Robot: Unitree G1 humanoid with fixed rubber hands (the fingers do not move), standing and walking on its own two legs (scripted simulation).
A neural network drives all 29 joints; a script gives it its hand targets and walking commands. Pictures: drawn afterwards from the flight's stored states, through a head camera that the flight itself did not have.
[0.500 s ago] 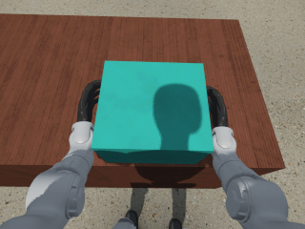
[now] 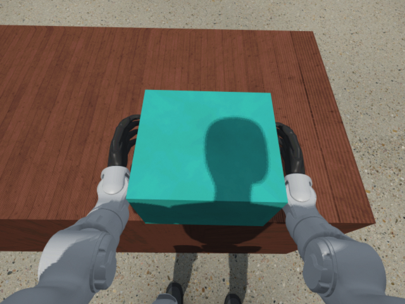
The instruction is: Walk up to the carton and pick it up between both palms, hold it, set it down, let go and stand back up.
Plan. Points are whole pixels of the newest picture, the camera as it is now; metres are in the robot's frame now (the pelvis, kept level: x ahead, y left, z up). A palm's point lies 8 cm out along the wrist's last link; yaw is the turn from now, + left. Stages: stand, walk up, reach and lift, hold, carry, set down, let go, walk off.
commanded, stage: reach and lift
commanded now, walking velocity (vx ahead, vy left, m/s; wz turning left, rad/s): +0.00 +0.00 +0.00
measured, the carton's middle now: (206, 160) +0.41 +0.01 -0.03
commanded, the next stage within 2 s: hold in 1.86 s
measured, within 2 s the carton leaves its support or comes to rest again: leaves its support in 0.18 s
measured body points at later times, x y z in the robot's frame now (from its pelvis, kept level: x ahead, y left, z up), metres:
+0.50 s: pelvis -0.01 +0.00 +0.00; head +0.05 +0.00 +0.44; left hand +0.39 +0.18 +0.02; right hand +0.41 -0.17 +0.03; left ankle +0.04 +0.11 -0.72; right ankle +0.01 -0.13 -0.72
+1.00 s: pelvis -0.01 -0.01 +0.02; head -0.04 -0.01 +0.47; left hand +0.39 +0.17 +0.13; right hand +0.39 -0.18 +0.12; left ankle +0.04 +0.11 -0.72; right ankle +0.01 -0.13 -0.72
